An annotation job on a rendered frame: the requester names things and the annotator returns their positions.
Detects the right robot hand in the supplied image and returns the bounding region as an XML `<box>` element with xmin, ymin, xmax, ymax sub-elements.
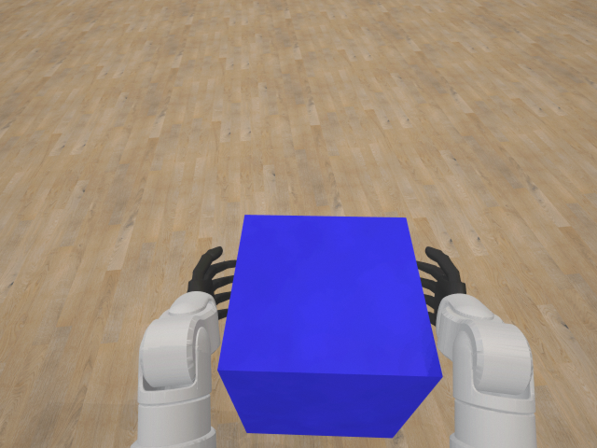
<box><xmin>416</xmin><ymin>246</ymin><xmax>466</xmax><ymax>326</ymax></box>

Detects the left robot hand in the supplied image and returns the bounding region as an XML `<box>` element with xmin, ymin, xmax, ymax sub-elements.
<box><xmin>187</xmin><ymin>246</ymin><xmax>237</xmax><ymax>320</ymax></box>

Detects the robot left forearm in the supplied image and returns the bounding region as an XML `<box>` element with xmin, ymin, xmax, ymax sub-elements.
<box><xmin>130</xmin><ymin>291</ymin><xmax>220</xmax><ymax>448</ymax></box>

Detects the robot right forearm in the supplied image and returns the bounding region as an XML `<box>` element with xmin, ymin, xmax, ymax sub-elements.
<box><xmin>436</xmin><ymin>293</ymin><xmax>537</xmax><ymax>448</ymax></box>

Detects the carton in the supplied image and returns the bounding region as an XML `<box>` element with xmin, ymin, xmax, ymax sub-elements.
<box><xmin>217</xmin><ymin>215</ymin><xmax>443</xmax><ymax>438</ymax></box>

